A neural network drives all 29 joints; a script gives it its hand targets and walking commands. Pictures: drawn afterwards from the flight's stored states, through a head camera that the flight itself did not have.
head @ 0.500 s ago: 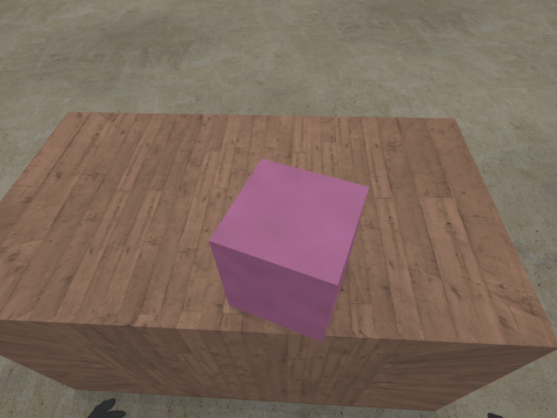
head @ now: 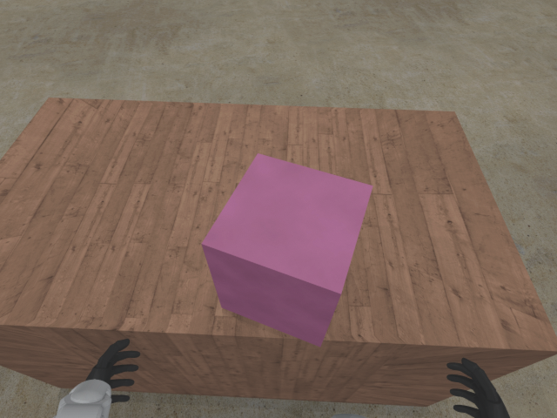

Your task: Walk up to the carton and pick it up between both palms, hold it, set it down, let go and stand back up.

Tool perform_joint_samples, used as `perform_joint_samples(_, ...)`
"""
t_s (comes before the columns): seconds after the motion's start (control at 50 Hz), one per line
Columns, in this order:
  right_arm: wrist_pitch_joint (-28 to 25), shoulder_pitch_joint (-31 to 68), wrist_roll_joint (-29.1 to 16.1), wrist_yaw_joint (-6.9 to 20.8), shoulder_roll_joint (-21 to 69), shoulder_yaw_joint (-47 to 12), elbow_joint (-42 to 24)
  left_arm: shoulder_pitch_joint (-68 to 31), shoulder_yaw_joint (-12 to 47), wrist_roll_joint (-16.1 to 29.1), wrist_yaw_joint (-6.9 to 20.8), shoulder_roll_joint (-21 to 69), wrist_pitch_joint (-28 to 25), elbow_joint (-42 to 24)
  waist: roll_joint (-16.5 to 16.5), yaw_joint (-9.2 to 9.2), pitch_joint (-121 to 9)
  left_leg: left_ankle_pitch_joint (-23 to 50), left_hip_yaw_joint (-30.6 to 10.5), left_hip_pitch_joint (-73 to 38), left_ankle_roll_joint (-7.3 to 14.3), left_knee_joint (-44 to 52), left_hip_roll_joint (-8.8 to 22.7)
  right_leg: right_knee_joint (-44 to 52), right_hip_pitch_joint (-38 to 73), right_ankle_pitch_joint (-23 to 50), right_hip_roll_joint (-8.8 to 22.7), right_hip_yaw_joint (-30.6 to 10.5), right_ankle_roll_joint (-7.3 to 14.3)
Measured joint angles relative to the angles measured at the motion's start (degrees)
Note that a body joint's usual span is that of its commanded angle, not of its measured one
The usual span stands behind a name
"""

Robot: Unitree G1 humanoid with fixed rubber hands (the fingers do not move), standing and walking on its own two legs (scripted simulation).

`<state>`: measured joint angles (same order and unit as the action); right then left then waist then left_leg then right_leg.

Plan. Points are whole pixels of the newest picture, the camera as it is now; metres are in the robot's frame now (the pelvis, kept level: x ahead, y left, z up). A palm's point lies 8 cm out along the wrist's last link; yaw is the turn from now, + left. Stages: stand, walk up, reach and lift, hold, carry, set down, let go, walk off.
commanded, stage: reach and lift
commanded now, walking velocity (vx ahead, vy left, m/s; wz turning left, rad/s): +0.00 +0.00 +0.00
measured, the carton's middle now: (289, 252) +0.36 -0.01 -0.01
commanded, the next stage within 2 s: none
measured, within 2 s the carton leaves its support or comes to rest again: neither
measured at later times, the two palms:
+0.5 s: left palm (74, 388) +0.17 +0.30 -0.05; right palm (452, 416) +0.13 -0.22 -0.05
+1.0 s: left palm (60, 396) +0.16 +0.30 -0.02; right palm (420, 417) +0.13 -0.16 -0.03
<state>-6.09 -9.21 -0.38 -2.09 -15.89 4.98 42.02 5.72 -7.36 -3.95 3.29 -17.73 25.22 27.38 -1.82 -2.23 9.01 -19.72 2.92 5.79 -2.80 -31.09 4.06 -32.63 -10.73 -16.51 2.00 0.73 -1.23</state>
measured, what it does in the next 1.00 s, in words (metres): stands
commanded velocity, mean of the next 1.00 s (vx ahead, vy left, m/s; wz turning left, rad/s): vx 0.00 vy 0.00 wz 0.00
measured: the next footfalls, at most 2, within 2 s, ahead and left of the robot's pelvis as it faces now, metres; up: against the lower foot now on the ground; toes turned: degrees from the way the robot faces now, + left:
none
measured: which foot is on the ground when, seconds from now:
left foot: down 0.00-1.00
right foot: down 0.00-1.00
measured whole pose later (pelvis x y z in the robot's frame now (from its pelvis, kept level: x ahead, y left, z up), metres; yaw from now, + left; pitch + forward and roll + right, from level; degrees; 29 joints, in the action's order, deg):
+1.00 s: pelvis +0.00 +0.03 +0.01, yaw +0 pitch -8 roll -2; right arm -13.4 -26.9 -3.0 -13.0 -0.2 0.1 16.7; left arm 19.5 -2.0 8.5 10.1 -22.8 -0.3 14.4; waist 0.3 1.4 8.6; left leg -18.3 3.2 0.2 -0.7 -26.6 3.5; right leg -20.9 -1.8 -11.1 1.8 0.0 -3.0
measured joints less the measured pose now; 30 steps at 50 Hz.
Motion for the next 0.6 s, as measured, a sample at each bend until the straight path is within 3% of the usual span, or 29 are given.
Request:
perform_joint_samples(0.14, -2.4, -3.1, 0.2, -1.3, 4.4, 0.3, -3.0, 2.5, 1.7, 3.4, 0.2, -2.5, -4.7, -1.2, -0.1, 1.59, -0.6, 1.1, 0.8, -2.2, 0.7, 3.1, -0.4, 4.4, 2.6, 2.1, 0.2, -0.8, -0.8)
perform_joint_samples(0.34, -3.8, -2.8, 1.0, -1.9, 5.9, 2.3, -4.9, 4.2, 4.4, 4.9, 0.8, 0.5, -9.4, -3.0, 1.8, 1.04, -0.8, 2.5, 1.2, -5.0, 2.4, 6.0, -1.6, 11.3, 7.1, 5.7, 1.0, -1.2, -1.7)
perform_joint_samples(0.6, -3.8, -9.1, -1.1, -3.9, 8.7, 1.0, -13.2, 7.9, 4.7, 7.2, 1.8, -1.8, -15.3, -6.6, 1.3, 2.34, -1.5, 3.1, 1.6, -6.9, 2.6, 7.6, -1.5, 13.0, 8.9, 6.5, 0.7, -1.8, -1.9)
